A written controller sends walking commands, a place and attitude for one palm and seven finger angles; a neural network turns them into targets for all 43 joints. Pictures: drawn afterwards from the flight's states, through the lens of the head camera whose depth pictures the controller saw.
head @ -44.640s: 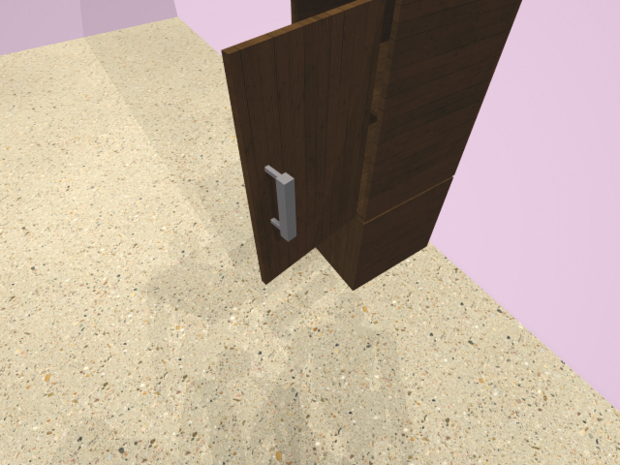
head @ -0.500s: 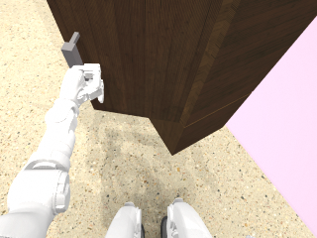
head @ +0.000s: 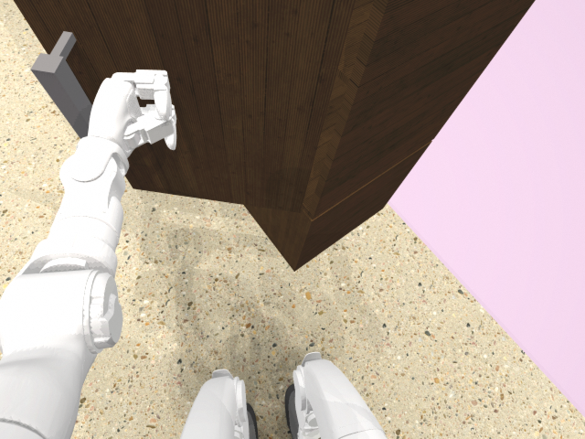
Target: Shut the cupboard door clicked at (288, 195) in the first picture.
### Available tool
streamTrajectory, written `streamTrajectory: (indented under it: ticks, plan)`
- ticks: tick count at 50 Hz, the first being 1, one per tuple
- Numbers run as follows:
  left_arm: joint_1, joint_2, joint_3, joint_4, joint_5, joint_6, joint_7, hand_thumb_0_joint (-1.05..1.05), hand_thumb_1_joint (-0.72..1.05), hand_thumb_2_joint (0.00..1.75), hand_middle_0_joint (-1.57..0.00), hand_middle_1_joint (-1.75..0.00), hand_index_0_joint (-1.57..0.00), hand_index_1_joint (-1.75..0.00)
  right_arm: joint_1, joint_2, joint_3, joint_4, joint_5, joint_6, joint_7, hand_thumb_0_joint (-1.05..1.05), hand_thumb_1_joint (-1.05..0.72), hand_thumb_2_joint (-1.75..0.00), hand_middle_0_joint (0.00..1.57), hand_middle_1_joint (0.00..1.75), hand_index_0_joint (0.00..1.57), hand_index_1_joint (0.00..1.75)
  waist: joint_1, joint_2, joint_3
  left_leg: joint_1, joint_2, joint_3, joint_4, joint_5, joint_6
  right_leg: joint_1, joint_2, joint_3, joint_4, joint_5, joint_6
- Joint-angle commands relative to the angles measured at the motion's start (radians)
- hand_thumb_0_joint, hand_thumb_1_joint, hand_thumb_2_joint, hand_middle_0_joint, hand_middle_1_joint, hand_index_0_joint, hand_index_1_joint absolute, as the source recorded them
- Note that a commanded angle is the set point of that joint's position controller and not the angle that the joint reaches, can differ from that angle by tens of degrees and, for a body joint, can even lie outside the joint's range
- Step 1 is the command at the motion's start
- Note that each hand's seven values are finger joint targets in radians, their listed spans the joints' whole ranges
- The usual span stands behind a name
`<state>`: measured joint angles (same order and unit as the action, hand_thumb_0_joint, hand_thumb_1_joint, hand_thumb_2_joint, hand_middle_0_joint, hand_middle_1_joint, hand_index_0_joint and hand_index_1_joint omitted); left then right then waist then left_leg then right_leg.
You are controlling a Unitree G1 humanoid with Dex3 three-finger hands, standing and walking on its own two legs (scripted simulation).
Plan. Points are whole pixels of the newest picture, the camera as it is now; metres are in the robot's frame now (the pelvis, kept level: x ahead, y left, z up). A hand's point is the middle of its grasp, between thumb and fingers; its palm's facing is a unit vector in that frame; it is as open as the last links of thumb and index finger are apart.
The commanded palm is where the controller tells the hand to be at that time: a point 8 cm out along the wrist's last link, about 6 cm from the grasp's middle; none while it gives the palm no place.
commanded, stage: push the door shut along its arc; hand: left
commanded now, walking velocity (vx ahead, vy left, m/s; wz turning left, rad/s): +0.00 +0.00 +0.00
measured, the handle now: (88, 102) +0.56 +0.21 +0.06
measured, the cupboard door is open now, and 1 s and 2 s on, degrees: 46 26 26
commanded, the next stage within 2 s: pull the fist back off the door in 0.60 s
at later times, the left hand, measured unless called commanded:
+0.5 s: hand (183, 101) +0.55 +0.09 +0.07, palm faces -0.36 -0.93 -0.03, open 3.5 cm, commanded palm +0.57 +0.11 +0.06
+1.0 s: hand (204, 86) +0.59 +0.06 +0.05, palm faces +0.08 -0.99 -0.07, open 3.1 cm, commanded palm +0.55 +0.10 +0.06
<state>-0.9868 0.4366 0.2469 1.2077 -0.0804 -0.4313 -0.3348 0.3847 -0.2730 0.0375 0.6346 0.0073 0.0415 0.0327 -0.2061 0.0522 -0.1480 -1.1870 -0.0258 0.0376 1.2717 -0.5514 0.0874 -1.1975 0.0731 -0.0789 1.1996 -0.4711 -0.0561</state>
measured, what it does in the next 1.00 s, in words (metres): stands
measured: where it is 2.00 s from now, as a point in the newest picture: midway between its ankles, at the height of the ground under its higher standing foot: outside the picture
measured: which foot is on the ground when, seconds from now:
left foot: down 0.00-1.00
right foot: down 0.00-1.00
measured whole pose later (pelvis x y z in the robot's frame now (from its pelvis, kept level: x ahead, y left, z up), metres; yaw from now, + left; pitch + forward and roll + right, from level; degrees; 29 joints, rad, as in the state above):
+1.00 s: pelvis +0.00 -0.01 -0.02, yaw -1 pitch +32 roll -4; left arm -1.18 0.38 0.31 1.24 0.10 -0.40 0.19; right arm 0.45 -0.23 0.03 0.67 -0.10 -0.03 0.13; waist -0.27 0.08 -0.15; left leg -1.34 -0.01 0.03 1.34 -0.57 0.07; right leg -1.35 0.09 -0.09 1.25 -0.47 -0.07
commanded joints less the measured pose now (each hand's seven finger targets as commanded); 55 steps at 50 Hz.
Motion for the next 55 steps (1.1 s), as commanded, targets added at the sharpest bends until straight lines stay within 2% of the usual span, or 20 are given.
streamTrajectory:
  ticks: [1, 3, 5, 8, 10, 14, 20, 23, 32, 35, 36, 37, 39, 41, 43, 45, 47, 49, 52, 55]
  plan:
    - [-0.539, 0.162, -0.020, -0.211, -0.021, -0.035, -0.017, 0.00, 0.90, 0.90, -1.30, -1.50, -1.30, -1.50, 0.161, -0.201, -0.079, -0.043, 0.008, -0.016, -0.014, 0.00, -0.90, -0.90, 0.20, 0.30, 0.20, 0.30, -0.043, 0.090, -0.528, 0.443, 0.052, -0.187, -0.132, 0.414, -0.055, 0.181, -0.018, 0.077, -0.133, 0.251, 0.017]
    - [-0.616, 0.147, -0.044, -0.199, -0.030, -0.021, -0.029, 0.00, 0.90, 0.90, -1.30, -1.50, -1.30, -1.50, 0.167, -0.199, -0.075, -0.029, 0.009, -0.025, -0.020, 0.00, -0.90, -0.90, 0.20, 0.30, 0.20, 0.30, -0.074, 0.080, -0.494, 0.413, 0.047, -0.175, -0.122, 0.377, -0.042, 0.175, -0.016, 0.084, -0.146, 0.238, 0.017]
    - [-0.637, 0.192, -0.021, -0.172, -0.028, -0.007, -0.036, 0.00, 0.90, 0.90, -1.30, -1.50, -1.30, -1.50, 0.167, -0.205, -0.070, -0.021, 0.010, -0.029, -0.028, 0.00, -0.90, -0.90, 0.20, 0.30, 0.20, 0.30, -0.078, 0.078, -0.494, 0.376, 0.045, -0.169, -0.110, 0.344, -0.039, 0.179, -0.016, 0.089, -0.150, 0.214, 0.016]
    - [-0.714, 0.128, -0.083, -0.202, -0.039, -0.004, -0.056, 0.00, 0.90, 0.90, -1.30, -1.50, -1.30, -1.50, 0.165, -0.198, -0.070, -0.011, 0.006, -0.050, -0.031, 0.00, -0.90, -0.90, 0.20, 0.30, 0.20, 0.30, -0.092, 0.145, -0.534, 0.425, 0.043, -0.173, -0.093, 0.380, -0.038, 0.139, -0.017, 0.086, -0.136, 0.228, 0.012]
    - [-0.697, 0.186, -0.040, -0.173, -0.040, 0.006, -0.066, 0.00, 0.90, 0.90, -1.30, -1.50, -1.30, -1.50, 0.169, -0.207, -0.068, -0.002, 0.004, -0.055, -0.034, 0.00, -0.90, -0.90, 0.20, 0.30, 0.20, 0.30, -0.081, 0.138, -0.562, 0.417, 0.043, -0.174, -0.081, 0.390, -0.040, 0.153, -0.014, 0.086, -0.131, 0.233, 0.009]
    - [-0.760, 0.148, -0.091, -0.163, -0.043, 0.024, -0.088, 0.00, 0.90, 0.90, -1.30, -1.50, -1.30, -1.50, 0.159, -0.205, -0.063, 0.010, 0.005, -0.076, -0.038, 0.00, -0.90, -0.90, 0.20, 0.30, 0.20, 0.30, -0.104, 0.153, -0.555, 0.389, 0.042, -0.170, -0.064, 0.367, -0.035, 0.135, -0.013, 0.088, -0.126, 0.217, 0.009]
    - [-0.836, 0.192, -0.076, -0.127, -0.036, 0.060, -0.095, 0.00, 0.90, 0.90, -1.30, -1.50, -1.30, -1.50, 0.161, -0.214, -0.054, 0.028, 0.001, -0.102, -0.047, 0.00, -0.90, -0.90, 0.20, 0.30, 0.20, 0.30, -0.126, 0.158, -0.547, 0.328, 0.044, -0.164, -0.033, 0.327, -0.029, 0.115, -0.012, 0.094, -0.115, 0.180, 0.011]
    - [-0.871, 0.170, -0.093, -0.131, -0.033, 0.073, -0.105, 0.00, 0.90, 0.90, -1.30, -1.50, -1.30, -1.50, 0.165, -0.214, -0.054, 0.032, -0.002, -0.119, -0.049, 0.00, -0.90, -0.90, 0.20, 0.30, 0.20, 0.30, -0.134, 0.173, -0.568, 0.328, 0.042, -0.162, -0.015, 0.340, -0.025, 0.097, -0.010, 0.097, -0.105, 0.187, 0.009]
    - [-0.949, 0.214, -0.085, -0.090, -0.010, 0.130, -0.124, 0.00, 0.90, 0.90, -1.30, -1.50, -1.30, -1.50, 0.190, -0.221, -0.046, 0.056, -0.009, -0.149, -0.059, 0.00, -0.90, -0.90, 0.20, 0.30, 0.20, 0.30, -0.159, 0.187, -0.589, 0.307, 0.047, -0.168, 0.012, 0.332, -0.024, 0.055, -0.003, 0.084, -0.082, 0.171, 0.011]
    - [-0.996, 0.170, -0.115, -0.101, -0.002, 0.141, -0.124, 0.00, 0.90, 0.90, -1.30, -1.50, -1.30, -1.50, 0.202, -0.222, -0.050, 0.072, -0.016, -0.158, -0.059, 0.00, -0.90, -0.90, 0.20, 0.30, 0.20, 0.30, -0.169, 0.237, -0.613, 0.382, 0.050, -0.190, 0.009, 0.371, -0.030, -0.015, -0.001, 0.059, -0.063, 0.180, 0.009]
    - [-0.972, 0.225, 0.103, -0.091, -0.068, 0.160, 0.079, 0.00, 0.90, 0.90, -1.30, -1.50, -1.30, -1.50, 0.266, -0.201, -0.034, 0.021, -0.034, -0.152, -0.045, 0.00, -0.90, -0.90, 0.20, 0.30, 0.20, 0.30, -0.126, 0.241, -0.598, 0.334, 0.063, -0.207, -0.026, 0.325, -0.043, -0.007, -0.008, 0.062, -0.068, 0.163, 0.008]
    - [-0.906, 0.182, 0.075, -0.031, -0.038, 0.172, 0.182, 0.00, 0.90, 0.90, -1.30, -1.50, -1.30, -1.50, 0.254, -0.196, -0.032, 0.017, -0.044, -0.145, -0.024, 0.00, -0.90, -0.90, 0.20, 0.30, 0.20, 0.30, -0.126, 0.215, -0.570, 0.299, 0.065, -0.215, -0.042, 0.289, -0.051, 0.003, -0.013, 0.065, -0.068, 0.140, 0.011]
    - [-0.864, 0.132, 0.096, -0.021, -0.026, 0.166, 0.301, 0.00, 0.90, 0.90, -1.30, -1.50, -1.30, -1.50, 0.266, -0.190, -0.041, 0.013, -0.063, -0.133, 0.000, 0.00, -0.90, -0.90, 0.20, 0.30, 0.20, 0.30, -0.131, 0.151, -0.559, 0.277, 0.067, -0.215, -0.045, 0.294, -0.051, 0.019, -0.020, 0.069, -0.070, 0.145, 0.021]
    - [-0.847, 0.131, 0.126, -0.096, 0.015, 0.114, 0.425, 0.00, 0.90, 0.90, -1.30, -1.50, -1.30, -1.50, 0.284, -0.182, -0.052, 0.000, -0.085, -0.121, 0.031, 0.00, -0.90, -0.90, 0.20, 0.30, 0.20, 0.30, -0.098, 0.179, -0.623, 0.297, 0.061, -0.196, -0.047, 0.351, -0.060, 0.074, -0.024, 0.075, -0.072, 0.188, 0.024]
    - [-0.828, 0.136, 0.111, -0.199, 0.120, 0.017, 0.537, 0.00, 0.90, 0.90, -1.30, -1.50, -1.30, -1.50, 0.289, -0.177, -0.066, -0.007, -0.107, -0.118, 0.066, 0.00, -0.90, -0.90, 0.20, 0.30, 0.20, 0.30, -0.069, 0.247, -0.719, 0.383, 0.063, -0.193, -0.036, 0.444, -0.071, 0.068, -0.020, 0.072, -0.052, 0.244, 0.022]
    - [-0.797, 0.143, 0.070, -0.219, 0.213, -0.040, 0.578, 0.00, 0.90, 0.90, -1.30, -1.50, -1.30, -1.50, 0.311, -0.181, -0.084, 0.016, -0.113, -0.098, 0.094, 0.00, -0.90, -0.90, 0.20, 0.30, 0.20, 0.30, -0.081, 0.243, -0.736, 0.432, 0.069, -0.194, -0.037, 0.501, -0.078, 0.080, -0.015, 0.067, -0.058, 0.282, 0.025]
    - [-0.775, 0.088, 0.010, -0.241, 0.228, -0.067, 0.556, 0.00, 0.90, 0.90, -1.30, -1.50, -1.30, -1.50, 0.320, -0.179, -0.101, 0.020, -0.106, -0.078, 0.107, 0.00, -0.90, -0.90, 0.20, 0.30, 0.20, 0.30, -0.095, 0.214, -0.731, 0.462, 0.065, -0.187, -0.066, 0.514, -0.079, 0.149, -0.011, 0.064, -0.086, 0.322, 0.029]
    - [-0.716, 0.113, 0.049, -0.220, 0.185, -0.057, 0.512, 0.00, 0.90, 0.90, -1.30, -1.50, -1.30, -1.50, 0.318, -0.186, -0.105, 0.014, -0.090, -0.062, 0.102, 0.00, -0.90, -0.90, 0.20, 0.30, 0.20, 0.30, -0.079, 0.166, -0.740, 0.444, 0.056, -0.175, -0.093, 0.497, -0.072, 0.241, -0.010, 0.070, -0.110, 0.356, 0.030]
    - [-0.618, 0.122, 0.105, -0.155, 0.109, -0.014, 0.469, 0.00, 0.90, 0.90, -1.30, -1.50, -1.30, -1.50, 0.303, -0.179, -0.096, -0.001, -0.068, -0.044, 0.086, 0.00, -0.90, -0.90, 0.20, 0.30, 0.20, 0.30, -0.054, 0.060, -0.653, 0.334, 0.039, -0.140, -0.144, 0.391, -0.059, 0.369, -0.012, 0.089, -0.162, 0.339, 0.034]
    - [-0.544, 0.090, 0.107, -0.148, 0.087, -0.035, 0.473, 0.00, 0.90, 0.90, -1.30, -1.50, -1.30, -1.50, 0.281, -0.164, -0.085, -0.016, -0.069, -0.039, 0.079, 0.00, -0.90, -0.90, 0.20, 0.30, 0.20, 0.30, -0.034, 0.059, -0.547, 0.291, 0.033, -0.116, -0.166, 0.363, -0.054, 0.373, -0.016, 0.099, -0.182, 0.330, 0.034]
